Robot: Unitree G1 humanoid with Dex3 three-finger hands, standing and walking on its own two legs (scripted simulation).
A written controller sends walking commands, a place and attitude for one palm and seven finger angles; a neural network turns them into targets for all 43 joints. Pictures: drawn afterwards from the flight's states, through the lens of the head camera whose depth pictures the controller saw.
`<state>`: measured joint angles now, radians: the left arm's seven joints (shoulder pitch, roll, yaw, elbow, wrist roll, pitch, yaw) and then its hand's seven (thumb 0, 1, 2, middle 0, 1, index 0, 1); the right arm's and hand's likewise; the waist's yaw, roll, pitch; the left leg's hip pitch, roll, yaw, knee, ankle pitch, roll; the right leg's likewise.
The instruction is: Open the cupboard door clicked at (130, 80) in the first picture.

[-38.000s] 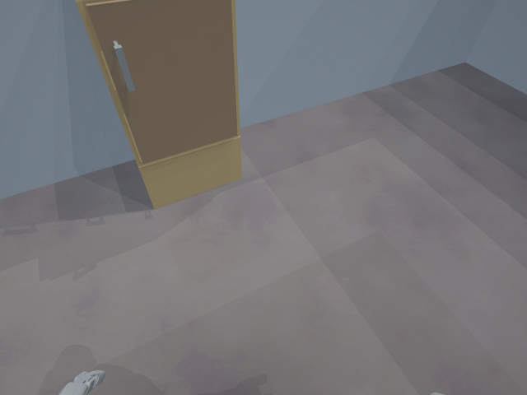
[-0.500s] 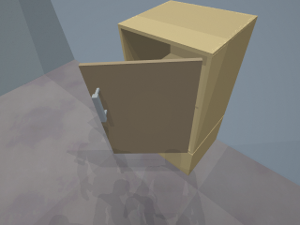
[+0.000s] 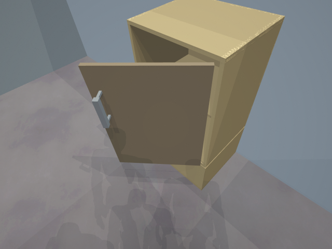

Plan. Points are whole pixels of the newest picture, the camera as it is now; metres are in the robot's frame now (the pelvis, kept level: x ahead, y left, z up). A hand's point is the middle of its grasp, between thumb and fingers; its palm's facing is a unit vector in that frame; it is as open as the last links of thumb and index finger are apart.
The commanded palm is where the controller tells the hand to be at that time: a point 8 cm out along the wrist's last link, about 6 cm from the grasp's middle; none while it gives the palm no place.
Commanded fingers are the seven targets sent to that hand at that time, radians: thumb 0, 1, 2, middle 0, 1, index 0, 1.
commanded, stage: come to a stop and stand still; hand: left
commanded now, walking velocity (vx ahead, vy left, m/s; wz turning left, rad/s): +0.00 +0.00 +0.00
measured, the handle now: (103, 109) +0.58 +0.27 -0.03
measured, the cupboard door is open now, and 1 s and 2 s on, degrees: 40 40 40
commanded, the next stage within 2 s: look again from close up in 0.78 s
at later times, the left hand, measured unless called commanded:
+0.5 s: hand out of the picture +0.00 +0.16 -0.17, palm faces +0.04 -0.98 -0.20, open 7.4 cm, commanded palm none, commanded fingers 0.00 0.90 0.90 -0.20 -0.30 -0.20 -0.30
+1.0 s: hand out of the picture +0.01 +0.17 -0.17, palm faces +0.04 -0.98 -0.20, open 7.4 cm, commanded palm none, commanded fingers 0.00 0.90 0.90 -0.20 -0.30 -0.20 -0.30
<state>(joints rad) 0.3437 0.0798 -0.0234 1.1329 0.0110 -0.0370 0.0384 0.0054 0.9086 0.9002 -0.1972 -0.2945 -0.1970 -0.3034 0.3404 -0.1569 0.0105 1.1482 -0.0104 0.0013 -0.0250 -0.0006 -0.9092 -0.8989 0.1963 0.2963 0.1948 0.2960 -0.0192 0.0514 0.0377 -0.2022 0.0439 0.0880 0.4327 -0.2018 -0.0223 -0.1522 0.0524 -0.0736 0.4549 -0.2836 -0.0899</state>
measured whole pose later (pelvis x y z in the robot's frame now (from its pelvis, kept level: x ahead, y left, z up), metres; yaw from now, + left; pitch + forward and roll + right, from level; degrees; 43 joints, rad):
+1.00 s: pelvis +0.02 +0.01 +0.00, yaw +0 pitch -1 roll +1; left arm 0.32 0.11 0.00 1.13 0.02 -0.03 0.05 0.00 0.91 0.90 -0.20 -0.29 -0.20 -0.30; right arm 0.29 -0.12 0.01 1.16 -0.01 -0.01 -0.04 0.00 -0.91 -0.90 0.20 0.30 0.20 0.30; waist 0.00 0.01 0.04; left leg -0.15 0.02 0.10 0.40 -0.22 -0.01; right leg -0.10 0.03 -0.06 0.42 -0.30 -0.07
